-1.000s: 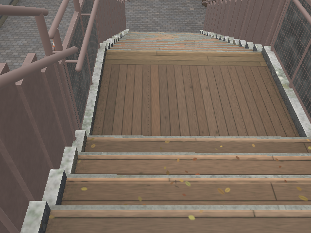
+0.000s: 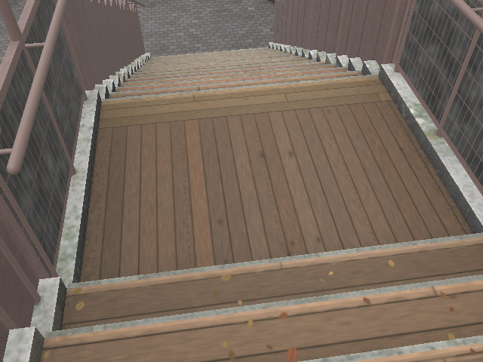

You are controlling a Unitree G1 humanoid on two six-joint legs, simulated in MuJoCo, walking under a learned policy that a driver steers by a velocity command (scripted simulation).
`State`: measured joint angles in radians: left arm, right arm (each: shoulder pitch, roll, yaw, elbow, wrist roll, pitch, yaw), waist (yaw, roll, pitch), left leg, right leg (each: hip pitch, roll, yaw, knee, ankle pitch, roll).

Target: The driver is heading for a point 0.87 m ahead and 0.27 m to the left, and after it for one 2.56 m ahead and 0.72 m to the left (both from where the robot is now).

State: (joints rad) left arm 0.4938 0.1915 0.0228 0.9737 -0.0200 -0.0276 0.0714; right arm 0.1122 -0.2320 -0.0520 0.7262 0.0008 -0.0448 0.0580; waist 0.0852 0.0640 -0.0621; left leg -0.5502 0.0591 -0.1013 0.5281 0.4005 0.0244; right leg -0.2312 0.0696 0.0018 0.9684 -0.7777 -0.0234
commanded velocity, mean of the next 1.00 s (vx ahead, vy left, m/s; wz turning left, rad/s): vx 0.50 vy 0.00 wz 0.49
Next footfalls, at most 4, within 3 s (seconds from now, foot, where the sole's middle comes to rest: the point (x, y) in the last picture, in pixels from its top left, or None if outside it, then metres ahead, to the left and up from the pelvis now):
0.06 left None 0.17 0.13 -0.86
0.60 right None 0.50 -0.05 -1.02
1.26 left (166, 353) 0.71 0.39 -1.18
1.84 right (206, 287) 1.09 0.31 -1.34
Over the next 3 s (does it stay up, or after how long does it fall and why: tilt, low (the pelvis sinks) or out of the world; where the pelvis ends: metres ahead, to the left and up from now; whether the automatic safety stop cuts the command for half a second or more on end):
stays up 1.56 0.53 -0.73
